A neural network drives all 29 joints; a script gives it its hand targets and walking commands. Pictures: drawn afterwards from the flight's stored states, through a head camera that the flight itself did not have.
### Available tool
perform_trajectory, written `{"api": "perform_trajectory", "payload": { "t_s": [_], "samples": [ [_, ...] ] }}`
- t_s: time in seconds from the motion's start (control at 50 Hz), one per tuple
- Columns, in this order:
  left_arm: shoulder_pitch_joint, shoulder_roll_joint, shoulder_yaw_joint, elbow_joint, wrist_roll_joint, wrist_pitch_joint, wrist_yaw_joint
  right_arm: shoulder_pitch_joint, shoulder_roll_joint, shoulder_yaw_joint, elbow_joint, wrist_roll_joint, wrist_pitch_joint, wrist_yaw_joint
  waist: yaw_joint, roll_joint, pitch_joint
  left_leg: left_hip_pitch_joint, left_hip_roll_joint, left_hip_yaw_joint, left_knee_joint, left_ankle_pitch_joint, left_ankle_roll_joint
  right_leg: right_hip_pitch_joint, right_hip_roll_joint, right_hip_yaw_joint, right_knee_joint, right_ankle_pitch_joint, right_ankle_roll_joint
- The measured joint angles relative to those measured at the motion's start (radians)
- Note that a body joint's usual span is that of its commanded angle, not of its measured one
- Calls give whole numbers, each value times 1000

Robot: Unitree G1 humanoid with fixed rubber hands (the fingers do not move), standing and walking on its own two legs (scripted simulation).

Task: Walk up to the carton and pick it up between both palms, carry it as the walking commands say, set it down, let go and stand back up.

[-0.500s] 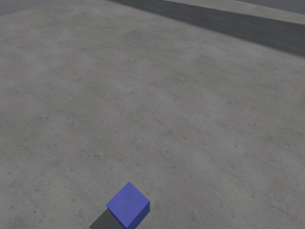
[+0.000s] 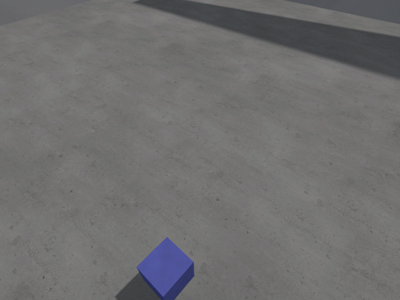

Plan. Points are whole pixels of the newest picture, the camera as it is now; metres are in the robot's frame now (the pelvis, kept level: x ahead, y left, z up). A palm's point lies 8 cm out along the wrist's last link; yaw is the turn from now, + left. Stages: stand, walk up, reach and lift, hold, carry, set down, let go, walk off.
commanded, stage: walk up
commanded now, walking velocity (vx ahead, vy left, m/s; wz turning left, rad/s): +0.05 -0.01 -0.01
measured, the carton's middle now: (167, 271) +0.40 +0.14 -0.68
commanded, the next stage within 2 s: none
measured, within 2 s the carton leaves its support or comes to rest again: neither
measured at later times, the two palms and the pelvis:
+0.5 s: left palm out of the picture -0.03 +0.32 -0.17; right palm out of the picture +0.10 -0.16 -0.14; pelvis -0.01 +0.06 -0.02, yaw +14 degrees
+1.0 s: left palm out of the picture +0.02 +0.19 -0.15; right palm out of the picture +0.13 -0.34 -0.13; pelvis +0.04 -0.07 -0.02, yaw +27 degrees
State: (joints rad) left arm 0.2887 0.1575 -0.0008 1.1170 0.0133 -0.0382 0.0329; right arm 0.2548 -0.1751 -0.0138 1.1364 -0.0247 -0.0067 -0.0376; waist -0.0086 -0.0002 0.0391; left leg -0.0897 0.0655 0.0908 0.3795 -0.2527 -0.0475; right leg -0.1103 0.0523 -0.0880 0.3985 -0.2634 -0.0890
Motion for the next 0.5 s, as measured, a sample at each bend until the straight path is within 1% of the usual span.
{"api": "perform_trajectory", "payload": {
  "t_s": [0.08,0.1,0.12,0.16,0.2,0.22,0.26,0.28,0.32,0.38,0.4,0.42,0.46,0.48,0.5],
  "samples": [
    [3,-4,4,-6,4,5,1,10,6,-3,-1,3,0,0,1,-2,-8,-8,0,0,8,-4,3,-5,-1,0,2,-2,1],
    [-1,-8,15,-12,6,9,5,16,12,-17,-7,9,-5,1,2,0,-11,-34,5,-3,42,-15,10,-16,2,-7,10,-5,2],
    [-12,-10,26,-19,4,12,10,20,20,-28,-14,13,-6,4,1,1,-3,-68,10,-8,96,-32,15,-24,1,-21,22,-11,2],
    [-40,-9,44,-40,2,11,22,23,39,-42,-30,14,-1,10,3,-7,20,-153,14,-16,247,-120,20,-37,-10,-60,49,-27,4],
    [-55,-7,53,-63,1,6,29,14,55,-54,-44,13,8,16,22,-25,35,-241,13,-22,399,-203,22,-58,-26,-84,80,-42,7],
    [-58,-5,53,-72,3,7,30,3,58,-57,-53,11,14,19,32,-33,41,-276,14,-29,453,-229,23,-68,-34,-91,96,-49,10],
    [-60,-4,50,-89,18,22,30,-24,49,-56,-82,7,28,23,42,-40,61,-327,9,-47,527,-266,14,-80,-51,-108,127,-64,20],
    [-60,-3,50,-95,23,28,30,-37,40,-55,-96,8,32,23,44,-40,68,-341,10,-50,540,-270,8,-83,-61,-117,141,-72,26],
    [-55,-2,52,-103,29,38,28,-59,18,-53,-118,10,35,23,42,-36,73,-343,16,-46,510,-244,1,-90,-80,-135,171,-89,43],
    [-44,5,59,-112,34,52,21,-67,-11,-53,-147,14,30,24,30,-22,60,-282,25,-33,335,-105,7,-109,-110,-165,246,-138,73],
    [-47,15,64,-113,32,58,18,-69,-11,-56,-152,15,26,23,26,-33,59,-280,10,-30,326,-75,25,-122,-131,-162,290,-162,84],
    [-53,27,68,-117,28,65,15,-70,-6,-57,-159,13,22,21,27,-45,61,-289,-6,-27,345,-75,44,-148,-137,-129,353,-184,94],
    [-73,47,79,-135,24,78,13,-64,1,-52,-178,10,10,19,26,-43,60,-302,-17,-37,356,-81,65,-233,-102,-43,548,-259,118],
    [-85,57,82,-145,23,83,12,-61,6,-48,-181,10,6,18,22,-40,63,-297,-22,-47,337,-71,69,-266,-90,-19,625,-265,127],
    [-98,68,82,-153,23,84,11,-57,11,-44,-182,10,5,16,16,-38,65,-288,-29,-58,305,-47,61,-289,-83,0,672,-255,132]
  ]
}}
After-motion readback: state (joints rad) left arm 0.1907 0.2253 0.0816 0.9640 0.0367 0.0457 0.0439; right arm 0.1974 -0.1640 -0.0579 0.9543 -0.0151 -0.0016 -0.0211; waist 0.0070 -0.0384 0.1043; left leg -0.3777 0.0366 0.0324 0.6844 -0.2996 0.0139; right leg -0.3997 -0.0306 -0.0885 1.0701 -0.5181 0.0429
